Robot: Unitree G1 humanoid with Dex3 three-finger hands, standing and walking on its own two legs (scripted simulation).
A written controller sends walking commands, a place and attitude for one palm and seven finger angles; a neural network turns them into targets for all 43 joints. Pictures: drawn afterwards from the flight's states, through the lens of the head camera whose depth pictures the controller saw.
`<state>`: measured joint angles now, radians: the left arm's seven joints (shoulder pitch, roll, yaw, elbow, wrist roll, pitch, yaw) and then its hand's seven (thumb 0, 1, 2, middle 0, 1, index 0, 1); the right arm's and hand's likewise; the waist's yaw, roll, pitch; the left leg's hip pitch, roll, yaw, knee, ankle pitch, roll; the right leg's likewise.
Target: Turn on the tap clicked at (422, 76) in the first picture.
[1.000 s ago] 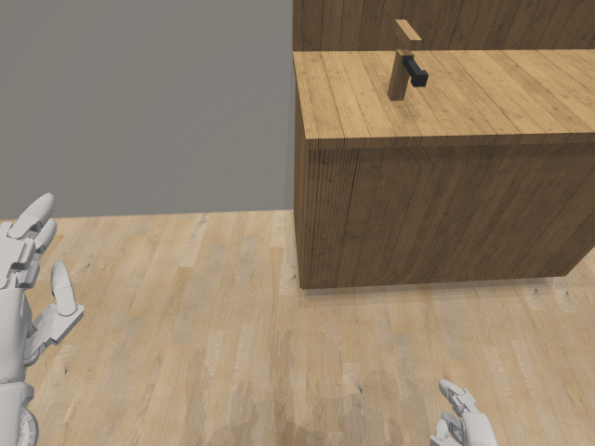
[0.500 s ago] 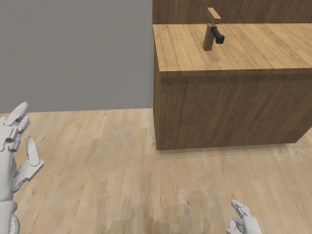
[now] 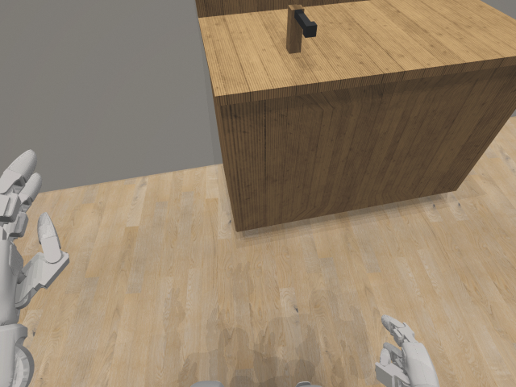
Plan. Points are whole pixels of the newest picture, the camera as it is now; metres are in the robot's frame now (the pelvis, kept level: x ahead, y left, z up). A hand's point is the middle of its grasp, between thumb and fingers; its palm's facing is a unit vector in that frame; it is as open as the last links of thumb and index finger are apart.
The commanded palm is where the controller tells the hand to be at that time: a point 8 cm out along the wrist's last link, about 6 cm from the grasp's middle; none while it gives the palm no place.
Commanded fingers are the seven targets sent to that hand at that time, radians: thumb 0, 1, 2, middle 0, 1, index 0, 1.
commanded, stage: walk to a spot facing it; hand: left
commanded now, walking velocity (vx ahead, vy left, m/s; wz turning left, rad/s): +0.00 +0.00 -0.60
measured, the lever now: (309, 29) +0.90 -0.05 +0.13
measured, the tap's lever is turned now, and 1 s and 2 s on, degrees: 0 0 0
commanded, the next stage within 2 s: turn to face it in 1.86 s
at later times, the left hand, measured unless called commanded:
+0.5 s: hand (192, 248) +0.23 +0.09 +0.18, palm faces +0.04 -0.88 -0.47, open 7.4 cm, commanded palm +0.19 +0.17 +0.20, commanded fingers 0.00 0.90 0.90 -0.20 -0.30 -0.20 -0.30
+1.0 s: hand (300, 253) +0.23 -0.02 +0.19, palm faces -0.15 -0.87 -0.47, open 7.4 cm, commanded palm +0.21 +0.04 +0.20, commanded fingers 0.00 0.90 0.90 -0.20 -0.30 -0.20 -0.30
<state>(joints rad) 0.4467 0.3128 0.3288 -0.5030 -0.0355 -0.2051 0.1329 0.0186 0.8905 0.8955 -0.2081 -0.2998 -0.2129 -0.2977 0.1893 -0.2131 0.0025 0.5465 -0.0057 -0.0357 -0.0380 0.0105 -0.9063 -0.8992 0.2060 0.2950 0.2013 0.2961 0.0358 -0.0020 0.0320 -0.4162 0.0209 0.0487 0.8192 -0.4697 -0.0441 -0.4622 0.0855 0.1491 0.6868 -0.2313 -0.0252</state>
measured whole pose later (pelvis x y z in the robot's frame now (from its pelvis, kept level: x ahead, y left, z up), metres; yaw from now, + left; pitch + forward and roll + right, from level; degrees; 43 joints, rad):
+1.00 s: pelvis -0.09 -0.08 +0.01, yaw -39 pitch +0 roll -1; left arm 0.44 0.36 0.36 -0.41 0.00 -0.25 0.13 0.02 0.89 0.90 -0.21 -0.30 -0.21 -0.30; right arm 0.27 -0.16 0.04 0.58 -0.01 -0.07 -0.03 0.01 -0.91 -0.90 0.21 0.29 0.20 0.30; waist 0.03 0.06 0.00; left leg -0.18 0.22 0.18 0.54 -0.33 -0.09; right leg -0.48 -0.05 -0.11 0.87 -0.41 0.04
